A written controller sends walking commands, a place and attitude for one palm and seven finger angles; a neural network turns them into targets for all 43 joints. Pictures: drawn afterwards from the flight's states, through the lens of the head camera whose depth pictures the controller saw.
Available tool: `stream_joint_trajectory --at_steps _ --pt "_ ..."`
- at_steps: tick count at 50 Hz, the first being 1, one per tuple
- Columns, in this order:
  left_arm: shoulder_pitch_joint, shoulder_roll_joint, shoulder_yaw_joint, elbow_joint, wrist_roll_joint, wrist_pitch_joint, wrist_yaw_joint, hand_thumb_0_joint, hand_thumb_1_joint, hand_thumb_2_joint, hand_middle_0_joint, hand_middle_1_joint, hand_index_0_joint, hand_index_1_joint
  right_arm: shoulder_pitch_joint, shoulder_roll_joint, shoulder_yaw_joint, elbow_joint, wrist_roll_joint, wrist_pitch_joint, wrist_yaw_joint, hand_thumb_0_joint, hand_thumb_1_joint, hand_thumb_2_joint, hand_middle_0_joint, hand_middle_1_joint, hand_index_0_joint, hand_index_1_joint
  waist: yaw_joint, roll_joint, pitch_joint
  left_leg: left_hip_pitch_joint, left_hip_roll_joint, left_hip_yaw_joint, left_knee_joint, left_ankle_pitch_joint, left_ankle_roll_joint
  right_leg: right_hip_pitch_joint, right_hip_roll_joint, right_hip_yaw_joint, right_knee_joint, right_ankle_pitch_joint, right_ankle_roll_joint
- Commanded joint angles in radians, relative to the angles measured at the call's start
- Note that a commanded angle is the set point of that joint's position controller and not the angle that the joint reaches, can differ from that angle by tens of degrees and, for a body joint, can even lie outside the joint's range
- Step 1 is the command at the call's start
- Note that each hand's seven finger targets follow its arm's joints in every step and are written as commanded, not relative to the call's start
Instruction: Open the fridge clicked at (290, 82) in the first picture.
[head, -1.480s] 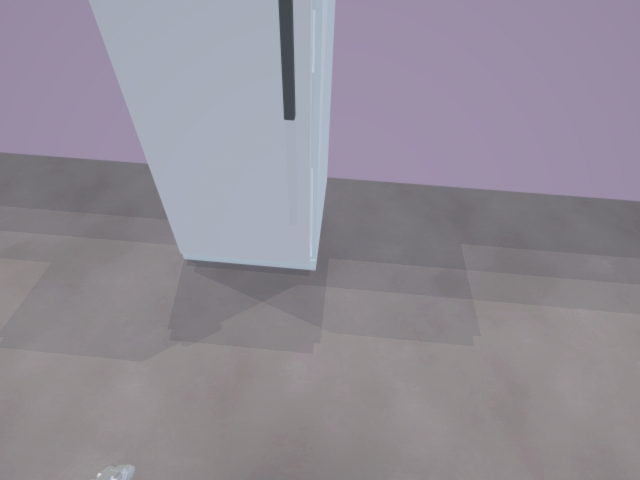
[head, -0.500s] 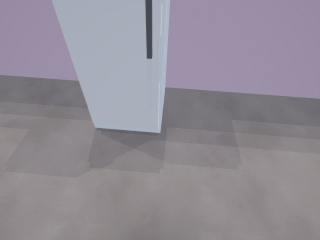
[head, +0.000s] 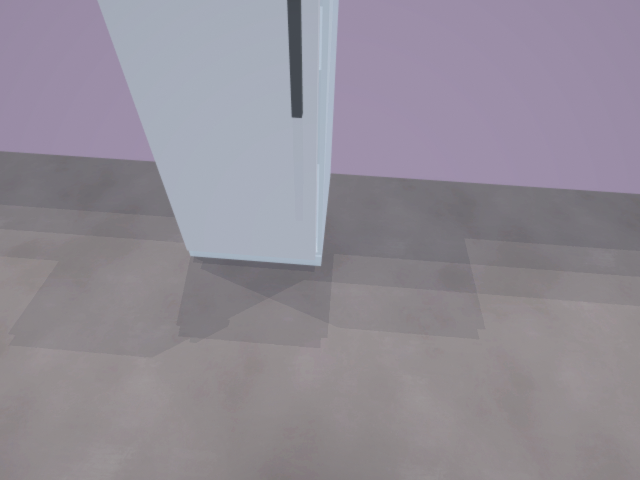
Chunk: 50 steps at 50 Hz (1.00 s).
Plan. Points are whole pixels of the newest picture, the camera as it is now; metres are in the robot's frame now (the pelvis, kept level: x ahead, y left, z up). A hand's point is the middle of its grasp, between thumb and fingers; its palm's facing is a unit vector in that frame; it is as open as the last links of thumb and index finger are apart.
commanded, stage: walk to a spot facing it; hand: right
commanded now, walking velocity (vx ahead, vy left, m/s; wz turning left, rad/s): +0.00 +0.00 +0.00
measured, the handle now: (297, 58) +0.98 +0.12 +0.09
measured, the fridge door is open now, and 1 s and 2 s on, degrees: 0 0 0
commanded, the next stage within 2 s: none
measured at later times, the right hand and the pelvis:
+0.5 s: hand out of the picture +0.05 -0.18 -0.18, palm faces -0.16 +0.95 -0.28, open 7.4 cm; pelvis -0.02 +0.02 -0.03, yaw +11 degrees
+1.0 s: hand out of the picture +0.11 -0.22 -0.19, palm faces -0.37 +0.90 -0.21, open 7.4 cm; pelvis -0.04 -0.05 -0.01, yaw +28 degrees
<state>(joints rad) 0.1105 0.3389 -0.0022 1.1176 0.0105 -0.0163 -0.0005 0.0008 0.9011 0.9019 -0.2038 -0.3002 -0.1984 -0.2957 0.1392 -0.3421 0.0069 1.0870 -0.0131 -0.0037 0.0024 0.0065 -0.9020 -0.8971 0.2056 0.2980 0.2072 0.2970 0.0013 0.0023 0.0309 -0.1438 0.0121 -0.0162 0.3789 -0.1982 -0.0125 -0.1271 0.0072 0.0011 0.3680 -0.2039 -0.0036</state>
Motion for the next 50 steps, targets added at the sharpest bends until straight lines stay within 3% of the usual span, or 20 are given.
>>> stream_joint_trajectory --at_steps 1,5,8,13,16,18,20,21,22,23,24,25,27,31,41,45,46,47,48,50 --pt "-0.054 0.208 0.038 -0.068 -0.004 -0.018 0.012 0.000 0.900 0.900 -0.200 -0.300 -0.200 -0.300 -0.043 -0.203 -0.042 -0.068 0.001 -0.027 -0.015 0.000 -0.900 -0.900 0.200 0.300 0.200 0.300 -0.005 0.004 -0.059 0.012 0.109 -0.084 -0.058 0.143 0.039 0.004 -0.124 0.105 -0.059 0.159 -0.024" --pt "-0.050 0.207 0.043 -0.070 -0.001 -0.017 0.016 0.000 0.900 0.900 -0.200 -0.300 -0.200 -0.300 -0.050 -0.203 -0.045 -0.074 -0.001 -0.019 -0.012 0.000 -0.900 -0.900 0.200 0.300 0.200 0.300 -0.002 0.002 -0.039 -0.024 0.100 -0.100 -0.051 0.146 0.042 0.019 -0.129 0.088 -0.052 0.139 -0.022" --pt "0.016 0.093 0.028 -0.071 0.001 0.002 0.023 0.000 0.900 0.900 -0.200 -0.300 -0.200 -0.300 0.012 -0.097 -0.032 -0.076 0.001 0.014 -0.017 0.000 -0.900 -0.900 0.200 0.300 0.200 0.300 0.003 -0.003 -0.051 -0.067 0.092 -0.110 0.017 0.223 0.028 0.030 -0.139 0.037 0.007 0.167 -0.005" --pt "0.030 0.121 0.062 -0.136 0.004 0.023 0.032 0.000 0.900 0.900 -0.200 -0.300 -0.200 -0.300 0.041 -0.089 -0.053 -0.139 -0.007 0.040 -0.007 0.000 -0.900 -0.900 0.200 0.300 0.200 0.300 0.004 -0.041 -0.032 -0.187 0.036 -0.101 0.160 0.179 0.021 0.010 -0.202 0.048 0.025 0.098 -0.035" --pt "0.022 0.137 0.079 -0.167 0.002 0.019 0.033 0.000 0.900 0.900 -0.200 -0.300 -0.200 -0.300 0.062 -0.057 -0.062 -0.169 -0.006 0.050 0.001 0.000 -0.900 -0.900 0.200 0.300 0.200 0.300 -0.004 -0.166 -0.040 -0.243 -0.014 -0.026 0.415 -0.153 0.000 -0.015 -0.330 0.114 -0.022 0.194 -0.127" --pt "-0.007 0.124 0.086 -0.193 0.006 0.015 0.034 0.000 0.900 0.900 -0.200 -0.300 -0.200 -0.300 0.085 -0.039 -0.073 -0.186 -0.005 0.055 0.004 0.000 -0.900 -0.900 0.200 0.300 0.200 0.300 -0.019 -0.186 -0.039 -0.237 0.020 -0.022 0.509 -0.304 -0.003 -0.045 -0.386 0.097 -0.004 0.300 -0.172" --pt "-0.044 0.116 0.092 -0.211 0.010 0.018 0.034 0.000 0.900 0.900 -0.200 -0.300 -0.200 -0.300 0.153 -0.024 -0.080 -0.180 -0.007 0.049 0.010 0.000 -0.900 -0.900 0.200 0.300 0.200 0.300 -0.059 -0.153 -0.049 -0.135 0.037 0.000 0.366 -0.220 0.004 -0.092 -0.348 0.004 0.114 0.309 -0.119" --pt "-0.058 0.112 0.094 -0.220 0.007 0.024 0.032 0.000 0.900 0.900 -0.200 -0.300 -0.200 -0.300 0.213 -0.038 -0.088 -0.167 -0.012 0.041 0.011 0.000 -0.900 -0.900 0.200 0.300 0.200 0.300 -0.090 -0.059 -0.052 -0.050 0.036 -0.001 0.217 -0.061 0.003 -0.164 -0.291 -0.056 0.255 0.202 -0.062" --pt "-0.028 0.048 0.086 -0.232 0.001 0.036 0.027 0.000 0.900 0.900 -0.200 -0.300 -0.200 -0.300 0.240 -0.112 -0.103 -0.167 -0.024 0.025 0.002 0.000 -0.900 -0.900 0.200 0.300 0.200 0.300 -0.090 0.225 -0.033 -0.012 0.178 -0.247 -0.011 0.160 0.035 -0.297 -0.140 -0.143 0.507 -0.110 0.027" --pt "-0.027 -0.006 0.073 -0.267 0.000 0.039 0.025 0.000 0.900 0.900 -0.200 -0.300 -0.200 -0.300 0.238 -0.180 -0.111 -0.178 -0.020 0.019 -0.013 0.000 -0.900 -0.900 0.200 0.300 0.200 0.300 -0.073 0.384 -0.015 -0.035 0.349 -0.556 -0.096 0.392 0.122 -0.443 -0.030 -0.083 0.702 -0.394 0.061" --pt "-0.024 0.020 0.080 -0.262 -0.002 0.045 0.028 0.000 0.900 0.900 -0.200 -0.300 -0.200 -0.300 0.232 -0.158 -0.111 -0.187 -0.010 0.025 -0.022 0.000 -0.900 -0.900 0.200 0.300 0.200 0.300 -0.070 0.256 -0.030 -0.053 0.345 -0.489 -0.099 0.291 0.183 -0.412 -0.057 0.022 0.764 -0.356 0.044" --pt "-0.012 0.022 0.086 -0.245 -0.001 0.045 0.023 0.000 0.900 0.900 -0.200 -0.300 -0.200 -0.300 0.178 -0.119 -0.109 -0.205 -0.008 0.024 -0.021 0.000 -0.900 -0.900 0.200 0.300 0.200 0.300 -0.045 0.201 -0.019 -0.085 0.276 -0.434 -0.113 0.138 0.178 -0.416 -0.070 0.026 0.782 -0.267 0.040" --pt "-0.014 0.024 0.088 -0.232 0.003 0.047 0.019 0.000 0.900 0.900 -0.200 -0.300 -0.200 -0.300 0.111 -0.084 -0.105 -0.230 -0.004 0.023 -0.019 0.000 -0.900 -0.900 0.200 0.300 0.200 0.300 -0.028 0.160 0.020 -0.149 0.224 -0.405 -0.112 0.034 0.151 -0.413 -0.090 0.034 0.814 -0.175 0.051" --pt "0.017 -0.003 0.087 -0.219 0.005 0.044 0.021 0.000 0.900 0.900 -0.200 -0.300 -0.200 -0.300 0.143 -0.062 -0.107 -0.227 -0.004 0.013 -0.017 0.000 -0.900 -0.900 0.200 0.300 0.200 0.300 -0.025 0.104 -0.065 -0.043 0.175 -0.344 -0.069 0.136 0.146 -0.409 -0.076 0.023 0.746 -0.121 0.072" --pt "-0.011 -0.020 0.079 -0.266 -0.008 0.030 0.034 0.000 0.900 0.900 -0.200 -0.300 -0.200 -0.300 0.152 -0.084 -0.123 -0.233 -0.018 0.032 -0.014 0.000 -0.900 -0.900 0.200 0.300 0.200 0.300 -0.052 0.155 -0.096 -0.044 0.156 -0.471 -0.055 0.165 0.189 -0.284 -0.030 0.016 0.412 -0.238 0.059" --pt "0.152 -0.014 0.081 -0.231 -0.015 0.013 0.044 0.000 0.900 0.900 -0.200 -0.300 -0.200 -0.300 0.058 -0.088 -0.127 -0.256 -0.012 0.045 -0.011 0.000 -0.900 -0.900 0.200 0.300 0.200 0.300 0.025 0.167 -0.129 -0.192 0.093 -0.454 -0.004 0.107 0.112 -0.012 0.000 -0.003 0.086 -0.102 0.028" --pt "0.195 0.020 0.086 -0.225 -0.016 0.003 0.050 0.000 0.900 0.900 -0.200 -0.300 -0.200 -0.300 0.046 -0.052 -0.119 -0.270 -0.007 0.047 -0.009 0.000 -0.900 -0.900 0.200 0.300 0.200 0.300 0.046 0.080 -0.137 -0.322 0.017 -0.381 0.084 -0.008 0.060 0.130 -0.075 0.062 -0.024 -0.086 0.005" --pt "0.180 0.118 0.103 -0.239 0.002 -0.001 0.050 0.000 0.900 0.900 -0.200 -0.300 -0.200 -0.300 0.064 0.013 -0.108 -0.290 0.004 0.051 0.005 0.000 -0.900 -0.900 0.200 0.300 0.200 0.300 0.043 -0.228 -0.105 -0.536 -0.121 -0.207 0.317 -0.260 0.006 0.196 -0.332 0.340 -0.173 -0.260 -0.057" --pt "0.136 0.164 0.108 -0.266 0.004 0.007 0.048 0.000 0.900 0.900 -0.200 -0.300 -0.200 -0.300 0.032 -0.004 -0.119 -0.301 -0.009 0.052 0.007 0.000 -0.900 -0.900 0.200 0.300 0.200 0.300 0.038 -0.283 -0.039 -0.556 -0.091 -0.091 0.545 -0.334 -0.035 0.032 -0.496 0.445 -0.215 -0.307 -0.113" --pt "0.004 0.063 0.078 -0.291 0.010 0.005 0.046 0.000 0.900 0.900 -0.200 -0.300 -0.200 -0.300 0.071 -0.058 -0.144 -0.253 -0.029 0.065 0.023 0.000 -0.900 -0.900 0.200 0.300 0.200 0.300 -0.031 -0.180 0.031 -0.486 -0.037 -0.102 0.752 -0.184 -0.053 -0.146 -0.379 0.305 -0.229 -0.371 -0.093"
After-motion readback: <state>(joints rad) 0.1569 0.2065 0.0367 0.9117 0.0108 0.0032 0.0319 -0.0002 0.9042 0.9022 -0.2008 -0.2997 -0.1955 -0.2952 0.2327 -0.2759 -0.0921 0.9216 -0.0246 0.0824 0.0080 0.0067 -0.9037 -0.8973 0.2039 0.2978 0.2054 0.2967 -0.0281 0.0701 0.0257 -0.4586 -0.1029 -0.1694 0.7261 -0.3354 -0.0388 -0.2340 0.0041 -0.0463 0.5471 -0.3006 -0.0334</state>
